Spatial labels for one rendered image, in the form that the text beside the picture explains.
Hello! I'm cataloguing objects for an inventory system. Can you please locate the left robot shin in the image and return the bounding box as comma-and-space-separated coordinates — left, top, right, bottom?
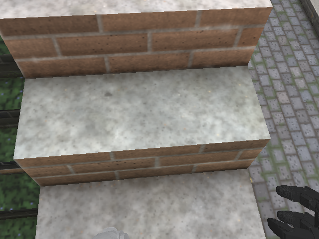
103, 227, 118, 233

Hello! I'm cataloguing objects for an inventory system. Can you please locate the right robot hand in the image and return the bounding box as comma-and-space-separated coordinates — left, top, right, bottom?
267, 185, 319, 239

